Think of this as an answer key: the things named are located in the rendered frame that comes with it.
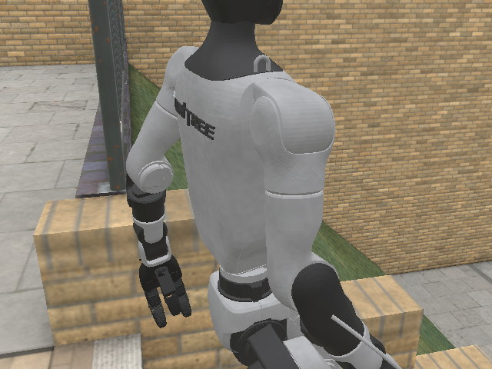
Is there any robot left forearm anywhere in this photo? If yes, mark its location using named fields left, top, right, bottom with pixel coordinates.
left=126, top=173, right=171, bottom=267

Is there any robot left hand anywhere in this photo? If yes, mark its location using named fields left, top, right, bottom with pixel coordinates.
left=139, top=255, right=191, bottom=328

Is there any left robot upper arm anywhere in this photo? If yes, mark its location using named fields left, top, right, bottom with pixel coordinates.
left=126, top=46, right=199, bottom=194

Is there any robot right forearm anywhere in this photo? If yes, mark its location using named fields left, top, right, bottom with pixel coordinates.
left=291, top=263, right=398, bottom=369

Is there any humanoid robot head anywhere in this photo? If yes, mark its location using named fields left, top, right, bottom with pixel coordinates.
left=184, top=0, right=283, bottom=81

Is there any right robot upper arm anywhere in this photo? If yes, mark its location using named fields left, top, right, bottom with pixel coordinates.
left=250, top=78, right=339, bottom=311

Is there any right robot thigh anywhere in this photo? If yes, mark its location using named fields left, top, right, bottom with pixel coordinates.
left=245, top=324, right=331, bottom=369

